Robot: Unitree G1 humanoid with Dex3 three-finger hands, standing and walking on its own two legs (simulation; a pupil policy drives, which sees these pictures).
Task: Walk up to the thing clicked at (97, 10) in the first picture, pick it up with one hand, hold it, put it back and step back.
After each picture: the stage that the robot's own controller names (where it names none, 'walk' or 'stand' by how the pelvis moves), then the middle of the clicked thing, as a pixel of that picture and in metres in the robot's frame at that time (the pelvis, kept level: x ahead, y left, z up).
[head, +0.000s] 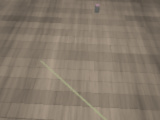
stand; (97, 8) +2.15 -0.21 -0.72
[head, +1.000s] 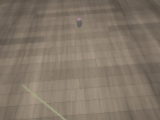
walk; (79, 22) +2.01 +0.15 -0.70
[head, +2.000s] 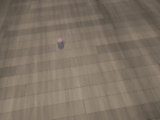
walk; (60, 43) +1.38 +0.33 -0.72
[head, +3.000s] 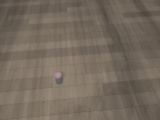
walk; (58, 78) +0.88 +0.28 -0.72
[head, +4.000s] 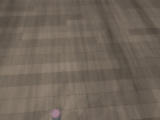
walk; (56, 116) +0.53 +0.20 -0.69
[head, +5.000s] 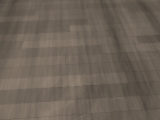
stand; out of the picture +0.32 +0.19 -0.70
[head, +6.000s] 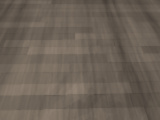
stand; out of the picture +0.30 +0.16 -0.72
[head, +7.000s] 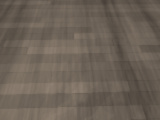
stand; out of the picture +0.32 +0.18 -0.73
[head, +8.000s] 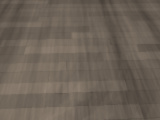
stand; out of the picture +0.32 +0.19 -0.73
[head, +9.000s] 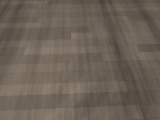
stand; out of the picture +0.31 +0.20 -0.73
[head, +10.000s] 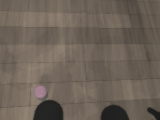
go down; (41, 93) +0.36 +0.21 -0.46
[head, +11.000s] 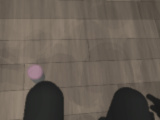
go down; (36, 74) +0.39 +0.23 -0.31
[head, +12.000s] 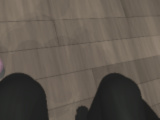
close in; out of the picture +0.37 +0.26 -0.23
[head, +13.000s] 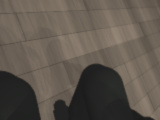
close; out of the picture +0.37 +0.27 -0.21
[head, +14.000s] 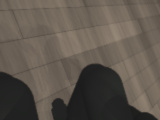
lift; out of the picture +0.37 +0.28 -0.22
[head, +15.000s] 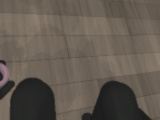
lift; out of the picture +0.31 +0.27 -0.11
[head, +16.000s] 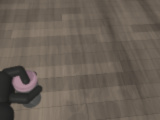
hold; (28, 90) +0.33 +0.18 +0.03
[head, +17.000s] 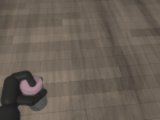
hold; (34, 93) +0.32 +0.17 +0.00
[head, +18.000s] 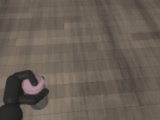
hold; (36, 93) +0.33 +0.17 +0.00
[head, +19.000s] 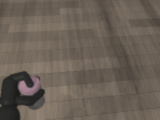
crouch; (32, 93) +0.33 +0.18 -0.04
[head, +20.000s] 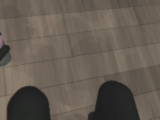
lower; out of the picture +0.44 +0.25 -0.09
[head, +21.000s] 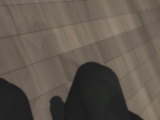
lower; out of the picture +0.40 +0.30 -0.22
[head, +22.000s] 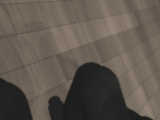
lower; out of the picture +0.40 +0.30 -0.22
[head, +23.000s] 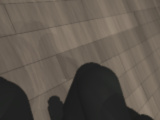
lower; out of the picture +0.39 +0.31 -0.22
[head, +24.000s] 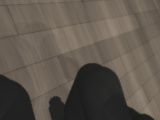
lower; out of the picture +0.38 +0.30 -0.22
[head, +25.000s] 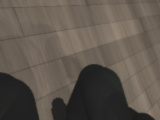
open; out of the picture +0.37 +0.28 -0.22
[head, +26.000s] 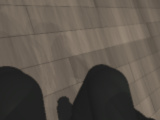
stand; out of the picture +0.37 +0.27 -0.22
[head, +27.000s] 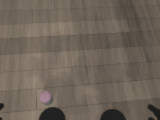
walk; (46, 98) +0.38 +0.20 -0.50
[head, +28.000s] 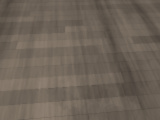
stand; out of the picture +0.33 +0.19 -0.67
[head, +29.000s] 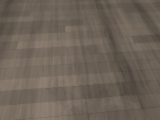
stand; out of the picture +0.33 +0.19 -0.67
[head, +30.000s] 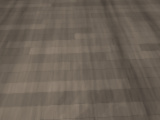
stand; out of the picture +0.36 +0.18 -0.72
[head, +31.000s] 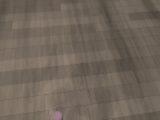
walk; (58, 117) +0.40 +0.15 -0.70
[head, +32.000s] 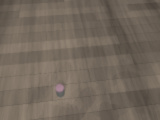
walk; (60, 90) +0.62 +0.17 -0.69
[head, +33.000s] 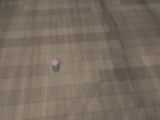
stand; (55, 66) +0.92 +0.28 -0.70
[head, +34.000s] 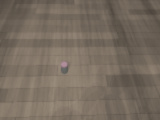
stand; (64, 67) +0.97 +0.19 -0.72
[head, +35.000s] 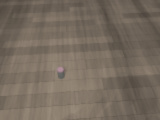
stand; (60, 73) +0.99 +0.23 -0.72
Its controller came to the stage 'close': yes
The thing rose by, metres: 0.72
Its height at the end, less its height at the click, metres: +0.00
